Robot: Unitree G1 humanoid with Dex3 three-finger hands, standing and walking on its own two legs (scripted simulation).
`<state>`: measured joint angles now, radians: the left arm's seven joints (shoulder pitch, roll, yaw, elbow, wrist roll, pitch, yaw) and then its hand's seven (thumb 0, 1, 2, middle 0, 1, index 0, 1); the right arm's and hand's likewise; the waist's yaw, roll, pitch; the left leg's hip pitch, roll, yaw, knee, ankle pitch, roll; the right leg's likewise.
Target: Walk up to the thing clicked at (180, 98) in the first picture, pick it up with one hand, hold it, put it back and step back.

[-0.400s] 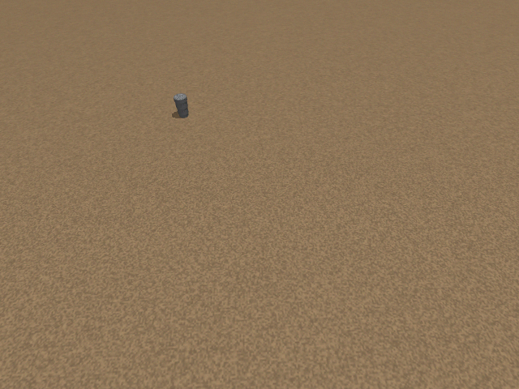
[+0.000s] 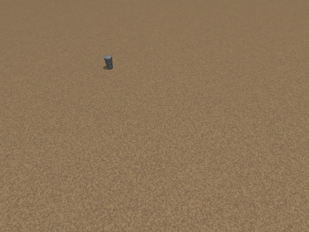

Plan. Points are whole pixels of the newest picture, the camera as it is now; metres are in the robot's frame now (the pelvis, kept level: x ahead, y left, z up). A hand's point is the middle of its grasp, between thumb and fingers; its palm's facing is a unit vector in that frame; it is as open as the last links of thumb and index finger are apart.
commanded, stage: stand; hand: left
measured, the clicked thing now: (109, 62) +1.99 +0.56 -0.71
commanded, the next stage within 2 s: walk up in 0.72 s
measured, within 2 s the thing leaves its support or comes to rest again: neither
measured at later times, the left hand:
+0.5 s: hand out of the picture +0.07 +0.25 -0.16, palm faces -0.02 -0.94 -0.33, open 7.4 cm
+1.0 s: hand out of the picture +0.06 +0.34 -0.15, palm faces +0.11 -0.91 -0.40, open 7.4 cm
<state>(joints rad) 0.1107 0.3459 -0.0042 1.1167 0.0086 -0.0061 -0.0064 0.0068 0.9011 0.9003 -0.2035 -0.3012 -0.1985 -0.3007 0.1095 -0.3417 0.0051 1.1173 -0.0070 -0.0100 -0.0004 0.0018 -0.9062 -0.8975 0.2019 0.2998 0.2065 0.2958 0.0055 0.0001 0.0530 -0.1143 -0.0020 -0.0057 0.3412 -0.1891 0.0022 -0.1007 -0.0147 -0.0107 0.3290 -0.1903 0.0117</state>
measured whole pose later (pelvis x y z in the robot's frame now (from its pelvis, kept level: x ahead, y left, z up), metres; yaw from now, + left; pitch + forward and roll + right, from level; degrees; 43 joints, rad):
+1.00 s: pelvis +0.06 +0.04 -0.01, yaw +6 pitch -2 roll -2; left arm 0.27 0.46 0.08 1.02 0.04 -0.06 -0.06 0.01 0.90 0.90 -0.21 -0.30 -0.20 -0.30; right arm 0.18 -0.45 -0.10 1.02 -0.03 -0.01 0.11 0.01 -0.91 -0.90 0.20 0.30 0.21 0.30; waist 0.05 0.01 0.01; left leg -0.44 0.09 -0.01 0.71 -0.35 0.00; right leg 0.02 -0.07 -0.10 0.32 -0.32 0.00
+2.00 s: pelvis +0.64 +0.16 -0.03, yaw +11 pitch -1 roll -3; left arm 0.35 0.45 0.05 0.93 0.01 -0.08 -0.07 0.01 0.90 0.90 -0.21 -0.30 -0.20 -0.30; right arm 0.15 -0.43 -0.08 0.87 -0.02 -0.07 0.09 0.00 -0.91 -0.90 0.20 0.30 0.20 0.30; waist 0.08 0.00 0.04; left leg -0.49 0.09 0.06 0.57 -0.09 0.01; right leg 0.02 -0.02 -0.13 0.47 -0.45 0.02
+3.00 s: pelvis +1.12 +0.19 -0.02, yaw +11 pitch -3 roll -2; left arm 0.35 0.42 0.07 0.87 0.02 -0.08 -0.05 0.01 0.90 0.90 -0.21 -0.30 -0.20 -0.30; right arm 0.26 -0.41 -0.07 0.90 -0.02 -0.03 0.08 0.00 -0.91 -0.90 0.20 0.30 0.20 0.30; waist 0.04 0.03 0.07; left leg -0.47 0.08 0.00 0.59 -0.10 0.02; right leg -0.02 0.04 -0.15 0.43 -0.36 -0.04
